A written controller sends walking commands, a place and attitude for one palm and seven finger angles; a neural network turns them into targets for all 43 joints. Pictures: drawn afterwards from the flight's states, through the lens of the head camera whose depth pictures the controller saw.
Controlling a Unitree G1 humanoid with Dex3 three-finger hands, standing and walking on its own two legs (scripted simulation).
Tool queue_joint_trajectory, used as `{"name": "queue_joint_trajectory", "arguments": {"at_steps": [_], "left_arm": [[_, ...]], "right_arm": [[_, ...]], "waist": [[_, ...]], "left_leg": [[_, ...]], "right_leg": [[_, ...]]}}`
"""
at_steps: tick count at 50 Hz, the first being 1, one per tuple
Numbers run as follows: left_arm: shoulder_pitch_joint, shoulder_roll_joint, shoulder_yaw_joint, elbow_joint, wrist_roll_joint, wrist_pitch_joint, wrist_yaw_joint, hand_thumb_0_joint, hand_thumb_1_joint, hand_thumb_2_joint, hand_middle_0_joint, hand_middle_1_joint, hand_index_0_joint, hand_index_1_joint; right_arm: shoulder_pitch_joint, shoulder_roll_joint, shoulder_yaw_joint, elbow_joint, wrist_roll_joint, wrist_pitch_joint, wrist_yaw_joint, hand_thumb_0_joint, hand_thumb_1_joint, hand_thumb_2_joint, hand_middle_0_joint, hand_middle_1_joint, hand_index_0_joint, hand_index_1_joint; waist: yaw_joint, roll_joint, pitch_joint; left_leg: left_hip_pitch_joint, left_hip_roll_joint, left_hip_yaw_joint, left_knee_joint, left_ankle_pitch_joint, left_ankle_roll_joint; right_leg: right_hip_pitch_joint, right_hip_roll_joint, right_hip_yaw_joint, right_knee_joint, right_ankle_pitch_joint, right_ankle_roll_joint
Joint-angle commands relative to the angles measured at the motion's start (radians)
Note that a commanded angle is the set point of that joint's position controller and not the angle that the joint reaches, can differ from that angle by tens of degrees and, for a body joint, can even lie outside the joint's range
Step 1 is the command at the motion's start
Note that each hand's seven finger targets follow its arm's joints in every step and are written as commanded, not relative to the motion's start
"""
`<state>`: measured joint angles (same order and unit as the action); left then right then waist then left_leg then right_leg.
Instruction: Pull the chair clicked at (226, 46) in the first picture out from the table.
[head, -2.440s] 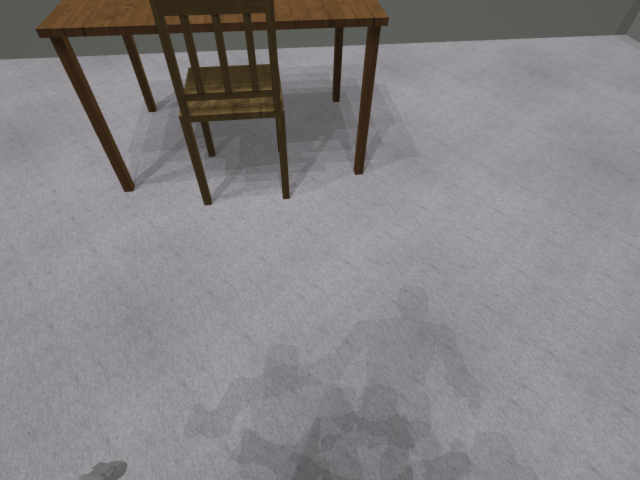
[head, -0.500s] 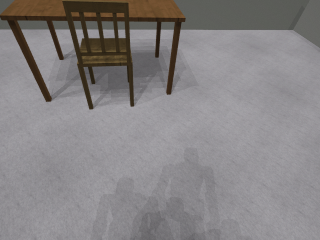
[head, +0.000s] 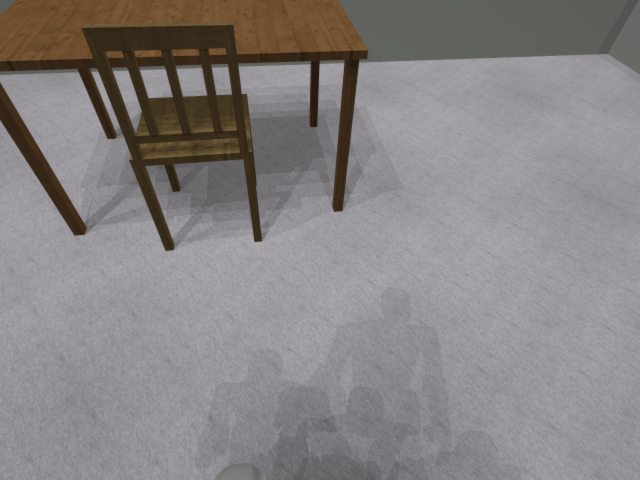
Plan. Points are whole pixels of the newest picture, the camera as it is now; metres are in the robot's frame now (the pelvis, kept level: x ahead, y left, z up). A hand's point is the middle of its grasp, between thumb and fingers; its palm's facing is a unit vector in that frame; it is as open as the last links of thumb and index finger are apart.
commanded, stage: walk to a spot facing it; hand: left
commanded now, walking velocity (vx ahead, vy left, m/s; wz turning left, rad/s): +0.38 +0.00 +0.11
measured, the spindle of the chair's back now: (177, 93) +1.13 +0.43 -0.10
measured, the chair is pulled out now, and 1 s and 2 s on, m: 0.00 0.00 0.00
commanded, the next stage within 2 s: turn to face it in 0.66 s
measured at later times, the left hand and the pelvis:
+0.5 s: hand (166, 434) +0.22 +0.24 -0.17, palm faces +0.04 -0.99 -0.13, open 7.4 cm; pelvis +0.21 +0.06 +0.01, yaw -2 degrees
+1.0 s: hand (243, 272) +0.52 +0.16 -0.15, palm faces -0.05 -0.98 -0.22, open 7.1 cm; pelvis +0.41 -0.01 +0.00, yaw -3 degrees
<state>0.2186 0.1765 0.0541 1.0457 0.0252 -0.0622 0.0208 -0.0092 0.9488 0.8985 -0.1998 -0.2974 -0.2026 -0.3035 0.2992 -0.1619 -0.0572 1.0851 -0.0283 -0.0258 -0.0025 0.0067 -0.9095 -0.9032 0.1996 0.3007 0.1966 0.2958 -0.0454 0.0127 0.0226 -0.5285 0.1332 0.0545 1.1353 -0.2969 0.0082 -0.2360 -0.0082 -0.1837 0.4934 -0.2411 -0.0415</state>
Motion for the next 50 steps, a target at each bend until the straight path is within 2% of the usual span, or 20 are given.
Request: {"name": "queue_joint_trajectory", "arguments": {"at_steps": [1, 6, 8, 9, 10, 11, 14, 17, 25, 32, 34, 36, 37, 38, 39, 41, 42, 44, 46, 50], "left_arm": [[0.082, 0.109, 0.011, -0.021, 0.002, -0.019, -0.009, 0.0, 0.9, 0.9, -0.2, -0.3, -0.2, -0.3], [0.142, 0.146, 0.019, -0.001, 0.004, -0.014, -0.013, 0.0, 0.9, 0.9, -0.2, -0.3, -0.2, -0.3], [0.135, 0.144, 0.021, -0.002, 0.002, -0.006, -0.013, 0.0, 0.9, 0.9, -0.2, -0.3, -0.2, -0.3], [0.146, 0.111, 0.015, -0.012, -0.001, -0.003, -0.017, 0.0, 0.9, 0.9, -0.2, -0.3, -0.2, -0.3], [0.167, 0.048, 0.007, -0.036, -0.013, 0.0, -0.027, 0.0, 0.9, 0.9, -0.2, -0.3, -0.2, -0.3], [0.107, 0.079, 0.007, -0.07, -0.004, -0.001, -0.023, 0.0, 0.9, 0.9, -0.2, -0.3, -0.2, -0.3], [0.082, 0.065, 0.017, -0.031, 0.004, 0.009, -0.038, 0.0, 0.9, 0.9, -0.2, -0.3, -0.2, -0.3], [0.157, 0.026, 0.012, 0.002, 0.009, 0.038, -0.039, 0.0, 0.9, 0.9, -0.2, -0.3, -0.2, -0.3], [0.006, 0.015, 0.015, -0.038, 0.008, 0.056, -0.048, 0.0, 0.9, 0.9, -0.2, -0.3, -0.2, -0.3], [-0.153, 0.01, 0.005, -0.081, 0.0, 0.043, -0.049, 0.0, 0.9, 0.9, -0.2, -0.3, -0.2, -0.3], [-0.111, 0.021, 0.005, -0.072, 0.002, 0.034, -0.046, 0.0, 0.9, 0.9, -0.2, -0.3, -0.2, -0.3], [0.111, 0.065, 0.019, -0.004, 0.007, 0.016, -0.04, 0.0, 0.9, 0.9, -0.2, -0.3, -0.2, -0.3], [0.255, 0.142, 0.04, 0.036, 0.011, 0.001, -0.029, 0.0, 0.9, 0.9, -0.2, -0.3, -0.2, -0.3], [0.335, 0.247, 0.063, 0.049, 0.003, -0.005, -0.015, 0.0, 0.9, 0.9, -0.2, -0.3, -0.2, -0.3], [0.324, 0.279, 0.064, 0.045, -0.019, 0.001, -0.011, 0.0, 0.9, 0.9, -0.2, -0.3, -0.2, -0.3], [0.131, 0.178, 0.034, -0.003, -0.015, 0.003, -0.001, 0.0, 0.9, 0.9, -0.2, -0.3, -0.2, -0.3], [0.073, 0.126, 0.016, -0.014, -0.014, -0.003, 0.003, 0.0, 0.9, 0.9, -0.2, -0.3, -0.2, -0.3], [0.016, 0.082, 0.002, -0.022, -0.006, -0.012, 0.008, 0.0, 0.9, 0.9, -0.2, -0.3, -0.2, -0.3], [-0.007, 0.067, -0.006, -0.029, -0.006, -0.008, 0.008, 0.0, 0.9, 0.9, -0.2, -0.3, -0.2, -0.3], [0.007, 0.085, 0.003, -0.039, -0.006, 0.013, 0.008, 0.0, 0.9, 0.9, -0.2, -0.3, -0.2, -0.3]], "right_arm": [[0.039, 0.002, -0.001, -0.061, 0.003, 0.006, 0.027, 0.0, -0.9, -0.9, 0.2, 0.3, 0.2, 0.3], [-0.088, -0.035, -0.005, -0.121, 0.006, -0.02, 0.039, 0.0, -0.9, -0.9, 0.2, 0.3, 0.2, 0.3], [0.007, -0.069, -0.013, -0.099, 0.004, -0.029, 0.033, 0.0, -0.9, -0.9, 0.2, 0.3, 0.2, 0.3], [0.133, -0.133, -0.028, -0.064, -0.004, -0.035, 0.022, 0.0, -0.9, -0.9, 0.2, 0.3, 0.2, 0.3], [0.262, -0.26, -0.058, -0.038, -0.018, -0.041, 0.01, 0.0, -0.9, -0.9, 0.2, 0.3, 0.2, 0.3], [0.285, -0.264, -0.052, -0.027, -0.007, -0.034, -0.003, 0.0, -0.9, -0.9, 0.2, 0.3, 0.2, 0.3], [0.067, -0.136, -0.016, -0.082, 0.003, -0.047, -0.014, 0.0, -0.9, -0.9, 0.2, 0.3, 0.2, 0.3], [0.041, -0.096, -0.005, -0.067, 0.011, -0.068, -0.019, 0.0, -0.9, -0.9, 0.2, 0.3, 0.2, 0.3], [0.153, -0.089, -0.007, 0.0, 0.015, -0.075, -0.026, 0.0, -0.9, -0.9, 0.2, 0.3, 0.2, 0.3], [0.233, -0.096, -0.003, 0.056, -0.003, -0.058, -0.026, 0.0, -0.9, -0.9, 0.2, 0.3, 0.2, 0.3], [0.231, -0.106, -0.003, 0.066, -0.003, -0.052, -0.027, 0.0, -0.9, -0.9, 0.2, 0.3, 0.2, 0.3], [0.191, -0.126, -0.005, 0.061, 0.008, -0.049, -0.026, 0.0, -0.9, -0.9, 0.2, 0.3, 0.2, 0.3], [0.187, -0.106, -0.003, 0.052, 0.02, -0.051, -0.015, 0.0, -0.9, -0.9, 0.2, 0.3, 0.2, 0.3], [0.234, -0.027, 0.009, 0.022, 0.033, -0.055, -0.016, 0.0, -0.9, -0.9, 0.2, 0.3, 0.2, 0.3], [0.179, -0.054, 0.007, 0.008, 0.035, -0.044, -0.021, 0.0, -0.9, -0.9, 0.2, 0.3, 0.2, 0.3], [0.098, -0.03, 0.004, -0.006, 0.023, -0.027, -0.021, 0.0, -0.9, -0.9, 0.2, 0.3, 0.2, 0.3], [0.107, -0.012, 0.008, 0.008, 0.015, -0.014, -0.02, 0.0, -0.9, -0.9, 0.2, 0.3, 0.2, 0.3], [0.187, 0.021, 0.015, 0.038, 0.01, 0.01, -0.017, 0.0, -0.9, -0.9, 0.2, 0.3, 0.2, 0.3], [0.202, 0.029, 0.019, 0.04, 0.011, 0.026, -0.017, 0.0, -0.9, -0.9, 0.2, 0.3, 0.2, 0.3], [0.091, 0.029, 0.021, -0.011, 0.011, 0.032, -0.006, 0.0, -0.9, -0.9, 0.2, 0.3, 0.2, 0.3]], "waist": [[0.014, -0.119, 0.095], [0.045, -0.083, 0.111], [-0.011, -0.016, 0.077], [-0.063, 0.118, 0.021], [-0.091, 0.387, -0.052], [-0.097, 0.331, -0.06], [0.001, 0.056, 0.054], [0.052, 0.078, 0.023], [0.031, 0.076, 0.077], [-0.01, 0.104, 0.133], [0.017, 0.109, 0.104], [0.123, 0.074, -0.021], [0.184, -0.027, -0.135], [0.173, -0.27, -0.248], [0.172, -0.196, -0.257], [0.103, -0.096, -0.061], [0.064, -0.042, -0.017], [0.003, -0.087, -0.022], [-0.014, -0.111, -0.035], [0.017, -0.136, 0.004]], "left_leg": [[0.052, 0.029, 0.026, -0.236, 0.09, -0.022], [0.144, -0.013, 0.074, -0.444, 0.079, -0.003], [0.35, -0.046, 0.097, -0.55, 0.076, 0.004], [0.525, 0.003, -0.007, -0.646, -0.021, 0.036], [0.657, 0.264, -0.4, -0.84, -0.126, 0.127], [0.638, 0.329, -0.551, -0.941, -0.184, 0.168], [0.403, 0.262, -0.317, -0.966, -0.13, 0.14], [0.373, 0.182, -0.11, -0.967, 0.085, 0.123], [0.519, 0.166, 0.039, -0.981, 0.304, 0.131], [0.574, 0.192, 0.109, -0.908, 0.465, 0.12], [0.581, 0.189, 0.135, -0.808, 0.663, 0.107], [0.523, 0.145, 0.178, -0.53, 0.783, 0.064], [0.321, 0.1, 0.192, -0.277, 0.579, 0.026], [0.029, -0.066, 0.182, 0.076, -0.208, -0.02], [0.009, -0.068, 0.025, 0.223, -0.302, -0.003], [-0.029, -0.004, -0.052, 0.25, -0.158, -0.004], [0.008, 0.014, -0.063, 0.192, -0.101, -0.007], [0.078, 0.015, -0.052, 0.071, -0.06, -0.023], [0.131, 0.005, -0.026, -0.052, -0.047, -0.038], [0.127, -0.022, 0.027, -0.241, -0.012, -0.052]], "right_leg": [[-0.13, -0.258, 0.163, -0.347, -0.103, -0.103], [-0.031, -0.281, 0.176, -0.282, -0.067, -0.097], [-0.081, -0.24, 0.123, -0.134, -0.018, -0.069], [-0.153, -0.16, 0.059, 0.118, 0.038, -0.034], [-0.344, -0.021, -0.03, 0.494, -0.224, 0.027], [-0.43, -0.01, 0.102, 0.699, -0.337, 0.019], [-0.44, -0.128, 0.18, 0.794, -0.094, 0.025], [-0.364, -0.135, 0.169, 0.712, -0.007, 0.05], [-0.473, -0.142, 0.121, 0.463, 0.111, 0.076], [-0.37, -0.084, 0.058, 0.19, 0.058, 0.019], [-0.259, -0.037, 0.02, 0.136, 0.018, -0.008], [0.05, 0.015, -0.009, 0.032, 0.098, -0.034], [0.325, -0.11, 0.134, 0.033, 0.205, -0.077], [0.547, -0.417, 0.571, -0.033, 0.497, -0.204], [0.45, -0.468, 0.608, -0.127, 0.537, -0.25], [0.176, -0.413, 0.446, -0.176, 0.43, -0.198], [0.063, -0.37, 0.326, -0.194, 0.455, -0.155], [-0.022, -0.32, 0.168, -0.205, 0.515, -0.107], [-0.066, -0.296, 0.096, -0.211, 0.5, -0.1], [-0.032, -0.284, 0.062, -0.207, 0.424, -0.089]]}}
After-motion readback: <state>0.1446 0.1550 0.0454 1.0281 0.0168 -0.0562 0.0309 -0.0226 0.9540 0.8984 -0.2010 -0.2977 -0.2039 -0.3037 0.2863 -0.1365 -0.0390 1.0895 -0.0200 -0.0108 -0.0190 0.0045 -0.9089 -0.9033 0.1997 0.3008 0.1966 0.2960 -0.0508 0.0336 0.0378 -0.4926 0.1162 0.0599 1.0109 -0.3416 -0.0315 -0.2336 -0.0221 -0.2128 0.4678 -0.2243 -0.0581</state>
